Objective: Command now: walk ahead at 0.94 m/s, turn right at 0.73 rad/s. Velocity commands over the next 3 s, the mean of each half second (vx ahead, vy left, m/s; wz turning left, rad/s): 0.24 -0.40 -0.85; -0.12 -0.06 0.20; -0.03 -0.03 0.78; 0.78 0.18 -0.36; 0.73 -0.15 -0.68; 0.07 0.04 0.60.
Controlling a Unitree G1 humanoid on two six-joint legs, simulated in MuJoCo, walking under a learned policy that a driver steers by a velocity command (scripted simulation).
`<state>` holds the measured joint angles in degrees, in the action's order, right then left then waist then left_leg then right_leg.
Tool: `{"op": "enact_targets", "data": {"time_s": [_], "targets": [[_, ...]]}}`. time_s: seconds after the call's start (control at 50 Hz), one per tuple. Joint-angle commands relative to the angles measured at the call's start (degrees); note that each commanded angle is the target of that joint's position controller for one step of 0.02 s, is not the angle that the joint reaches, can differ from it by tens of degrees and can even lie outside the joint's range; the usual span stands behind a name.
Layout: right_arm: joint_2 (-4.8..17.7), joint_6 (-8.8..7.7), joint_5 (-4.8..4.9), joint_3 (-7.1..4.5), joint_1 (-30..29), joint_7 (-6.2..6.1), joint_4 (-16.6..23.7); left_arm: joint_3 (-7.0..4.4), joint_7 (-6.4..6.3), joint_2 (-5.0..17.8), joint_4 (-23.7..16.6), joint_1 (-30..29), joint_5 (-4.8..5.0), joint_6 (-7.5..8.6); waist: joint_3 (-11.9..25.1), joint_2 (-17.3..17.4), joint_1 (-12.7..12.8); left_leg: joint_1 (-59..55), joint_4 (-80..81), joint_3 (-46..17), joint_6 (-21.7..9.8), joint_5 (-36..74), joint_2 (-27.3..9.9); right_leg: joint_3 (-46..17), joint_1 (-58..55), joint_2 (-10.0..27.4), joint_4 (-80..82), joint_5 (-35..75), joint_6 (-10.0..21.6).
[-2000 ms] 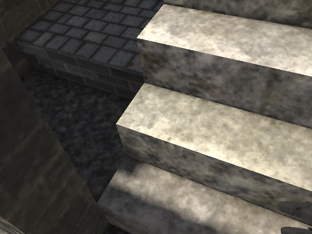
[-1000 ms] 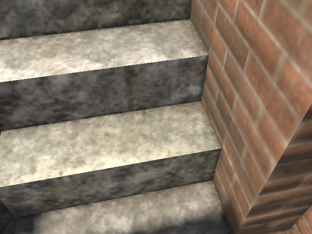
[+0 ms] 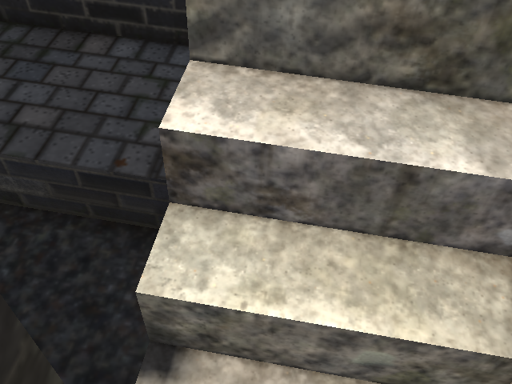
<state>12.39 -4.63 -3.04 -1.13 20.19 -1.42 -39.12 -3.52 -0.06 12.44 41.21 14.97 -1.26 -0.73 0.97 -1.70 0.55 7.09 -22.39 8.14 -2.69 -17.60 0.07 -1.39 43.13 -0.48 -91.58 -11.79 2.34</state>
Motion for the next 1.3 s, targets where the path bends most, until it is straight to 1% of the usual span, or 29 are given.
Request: {"op": "enact_targets", "data": {"time_s": [0.02, 0.04, 0.08, 0.16, 0.36, 0.4, 0.42, 0.44, 0.46, 0.48, 0.54, 0.58, 0.62, 0.64, 0.68, 0.7, 0.72, 0.76, 0.84, 0.92, 1.02, 1.08, 1.1, 1.12, 1.14, 1.16, 1.24, 1.28, 1.3], "targets": [[8.14, -1.33, -0.17, -2.17, -4.51, 0.04, 3.70, -0.57, 0.73, 1.66, -5.49, -2.98, 0.54, -0.61, -1.59, 6.09, 1.40, -0.91, 5.78, -3.97, -1.36, 34.60, -17.29, -1.08, 9.35, 2.17, -9.70, 3.03, -0.85], [11.53, 1.08, 2.30, -4.23, 2.92, -3.31, 1.29, -1.67, 4.31, 5.03, -4.75, -1.34, -1.52, -2.50, -1.42, -2.10, 1.94, -7.37, -2.19, -7.46, 0.84, 58.96, -21.91, -0.09, 11.88, 1.80, -12.22, -2.04, -2.03], [16.09, 4.51, 3.59, -6.00, 21.23, -7.93, -6.13, -1.88, 7.62, 5.30, -7.09, -2.57, -2.92, -6.93, -1.47, 5.23, -0.75, -23.57, -8.52, -7.13, -0.19, 96.11, -27.46, 5.90, 23.00, -1.62, -30.23, -18.48, -3.48], [10.10, 6.74, -0.96, -4.07, 17.65, -5.91, -9.27, 1.71, 4.58, -1.39, -13.22, -16.17, 0.60, -8.01, -7.55, 8.33, 0.20, -19.56, -2.87, -0.21, -2.53, 65.51, -25.47, 3.23, 37.76, -3.80, -57.44, -21.74, -0.83], [14.88, 7.01, -0.85, -5.53, 2.28, -2.71, -2.24, 3.10, -1.77, -2.14, -20.98, -17.20, 2.48, -7.79, -4.10, 14.60, 5.10, -14.75, -0.32, 15.33, 3.75, 63.11, -18.26, 8.84, 17.54, 5.29, 4.67, -18.80, 2.30], [23.07, 8.31, 3.06, -7.04, -2.33, -1.41, 2.15, 1.16, -1.11, 4.24, -18.07, -2.50, 6.38, -5.82, 11.94, 23.26, 8.64, -8.97, -15.82, 7.98, -1.56, 93.93, -20.94, 8.12, -21.83, -3.91, 22.76, -26.29, 6.07], [14.85, 8.97, -8.69, -5.49, 0.12, 7.55, -1.60, 3.80, 5.75, -0.41, -17.61, 0.03, 2.89, -11.23, 34.45, -5.29, 14.97, 31.96, -33.47, -0.05, 2.47, -0.46, -9.28, -11.23, -63.07, -3.59, 45.91, 25.77, 15.50], [5.47, 7.87, -6.47, -3.32, 0.71, 12.42, 9.30, 1.30, 4.50, 4.65, -9.78, 16.80, -0.42, -7.57, 47.15, -3.06, 7.64, 37.54, -49.10, -17.65, 5.21, -7.06, -5.11, -49.40, -76.25, 13.71, 44.10, 40.12, 27.26], [15.07, 5.22, 4.97, -5.67, -13.47, 8.66, 7.40, -0.53, 3.41, 7.70, -8.29, 20.53, -3.76, -3.39, 28.13, 7.95, 19.71, 45.54, -59.88, -24.65, 9.50, -4.45, -0.61, -53.51, -56.77, 15.65, 45.71, 27.80, 20.34], [15.17, 1.82, 6.91, -5.66, -15.24, 4.88, 6.47, -0.76, 2.88, 10.79, -4.64, 18.19, -1.76, -0.02, 21.62, 0.23, 17.61, 49.86, -69.68, -25.56, 11.19, 0.82, -0.83, -46.33, -46.08, 13.23, 39.37, 27.74, 17.38], [14.98, 2.01, 5.58, -4.42, -20.03, -0.02, 8.23, 3.77, 4.32, 2.96, -3.94, -3.46, 1.12, 2.43, 1.89, -1.91, 4.41, 41.16, -85.18, -23.51, -0.23, -1.05, -2.02, -29.43, 4.21, 4.75, 40.83, -5.93, 12.29], [9.02, 4.59, 6.62, -1.15, -7.58, 0.04, 1.41, 5.80, 2.74, 0.50, -4.78, -12.35, -1.62, 0.00, 10.64, 1.14, 0.09, 45.05, -94.96, -24.14, -0.46, 4.61, 1.61, -30.24, 6.06, 6.68, 48.76, -11.09, 15.43], [13.08, 8.31, 7.16, -3.14, 0.61, -1.13, -3.71, 8.98, 3.61, -3.80, -11.55, -20.36, -2.17, 0.55, 11.80, 2.93, -3.54, 45.43, -96.39, -24.49, 8.15, 16.89, -0.14, -23.59, 6.17, 8.19, 50.35, -11.11, 13.85], [0.46, 10.86, -1.26, 0.54, -11.11, -4.05, 3.27, 6.37, -5.86, -1.94, -4.60, -14.41, -1.49, 1.90, 3.86, 4.97, -5.41, 31.93, -92.96, -15.68, 10.42, 12.69, 1.59, -18.14, 2.33, 11.38, 52.21, 3.52, 9.12], [4.72, 13.06, -1.14, -1.00, -8.69, -6.25, 2.84, 6.20, -10.59, 0.07, -3.10, -6.49, 0.37, 2.48, 1.90, 5.92, -2.57, 31.96, -88.19, -15.99, 12.68, 8.60, 5.28, -13.96, -2.57, 11.80, 49.76, 16.83, 8.04], [5.10, 13.61, -1.75, -1.26, -7.88, -6.82, 3.78, 5.62, -10.72, 1.66, -2.56, -5.74, 0.31, 2.25, 2.90, 2.81, -2.27, 34.10, -88.11, -16.52, 13.44, 6.67, 5.79, -13.63, -8.58, 12.62, 48.45, 20.54, 8.23], [13.27, 12.95, 8.44, -2.83, -4.48, -4.78, 1.48, 12.55, -2.36, -6.80, -12.66, -17.07, -1.75, 0.24, 19.23, -19.30, 2.39, 52.51, -92.30, -28.82, 9.27, 8.56, 6.16, -10.11, -13.51, 10.19, 34.50, 23.33, 13.68], [11.91, 12.57, 3.12, -3.69, -2.28, -4.48, -0.25, 15.19, 0.85, -9.11, -14.92, -16.92, -1.11, -3.19, 17.49, -3.89, 1.35, 48.96, -92.04, -23.24, 9.76, 14.61, 8.26, -6.73, -14.68, 9.40, 35.69, 20.25, 12.70], [13.71, 6.41, 3.39, -4.79, 3.22, -0.20, -2.78, 11.38, 0.79, 0.23, -17.33, -20.77, 2.14, -0.85, 7.20, -1.97, 1.23, 41.44, -88.40, -20.77, 10.14, 24.44, 5.65, -6.96, -5.43, 10.58, 38.09, -7.99, 10.67], [4.84, 3.76, 1.32, -1.41, 9.75, 3.35, -8.55, 7.47, 0.54, 1.37, -13.32, -16.57, 3.30, 2.84, 2.14, -1.27, 0.55, 33.54, -47.28, -15.34, 5.56, 26.30, -4.29, -7.93, -5.38, 16.11, 36.62, -16.13, 7.56], [6.35, 4.37, -2.67, -2.35, 26.65, 5.51, -17.04, 4.99, 1.47, 5.07, -11.83, -19.89, 0.57, 2.57, 6.24, -7.47, -2.18, 9.47, -25.79, -4.98, 1.55, 28.24, -3.51, -14.64, 5.69, 23.60, 31.23, -20.96, -0.22], [3.14, 2.58, -1.49, -1.47, 22.64, 6.04, -22.36, 6.70, 1.88, -3.64, -9.39, -21.55, -0.10, -0.71, -2.51, 9.38, -1.19, 11.12, 5.45, -4.97, -10.39, 35.27, -1.47, 8.13, 8.62, 11.42, -8.34, -39.44, -4.30], [10.60, 0.72, -0.52, -1.32, 18.84, 6.09, -20.73, 5.96, 0.94, -4.56, -12.18, -21.28, 0.03, -2.37, -0.74, 18.08, 1.89, 11.72, -5.33, -31.47, -22.66, 59.24, -13.88, 7.94, 21.87, 1.51, -32.45, -33.81, -9.44], [12.23, -0.83, -1.63, -0.36, 12.86, 7.89, -16.76, 5.23, 0.02, -2.61, -8.52, -22.84, 3.05, -2.42, 2.90, 11.15, 0.85, 3.19, -6.36, -29.31, -19.46, 69.03, -15.67, 2.39, 29.57, -2.42, -44.70, -29.30, -7.45], [15.17, 2.32, 3.37, -4.50, -0.14, 3.33, -5.81, 5.36, -4.78, -5.66, -10.60, -18.55, -2.83, -1.96, -0.89, -2.13, 2.21, 4.09, -9.47, -28.13, -10.88, 74.53, -13.93, 3.81, 23.69, 4.23, -28.50, -15.11, -3.50], [14.87, -0.46, 0.84, -0.21, 2.54, 5.03, -7.16, 2.59, -2.18, 0.84, -6.59, -18.41, 2.22, 0.94, 13.02, 13.65, 3.45, 4.77, -11.30, -30.13, -15.43, 68.23, -12.84, -0.88, 19.61, -3.35, -47.36, -19.31, -7.35], [11.80, -1.98, 4.45, -0.60, -5.89, 3.35, 3.17, -0.40, -2.98, 10.76, -8.77, -20.87, -2.00, 4.63, 1.84, 7.91, -2.95, -1.62, -8.33, -40.24, -13.76, 46.42, -19.14, -10.37, 21.30, 0.32, -33.68, -16.89, -7.83], [10.49, -1.73, 5.00, -0.57, -3.42, 2.68, 2.89, -0.45, -3.31, 8.79, -10.25, -21.07, -2.93, 3.79, 4.28, 7.41, -4.70, -4.43, -13.76, -36.77, -11.07, 51.53, -13.65, -6.91, 13.81, 1.14, -16.61, -19.28, -6.22], [12.00, 3.56, 3.16, -2.56, 0.57, -2.72, -1.18, 3.66, -3.55, -2.53, -13.23, -23.28, -1.76, -0.49, -4.70, 1.05, -2.59, -1.93, -5.53, -37.12, -10.68, 43.59, -9.93, 1.19, 13.03, 1.60, 7.80, -15.77, -4.61]]}}
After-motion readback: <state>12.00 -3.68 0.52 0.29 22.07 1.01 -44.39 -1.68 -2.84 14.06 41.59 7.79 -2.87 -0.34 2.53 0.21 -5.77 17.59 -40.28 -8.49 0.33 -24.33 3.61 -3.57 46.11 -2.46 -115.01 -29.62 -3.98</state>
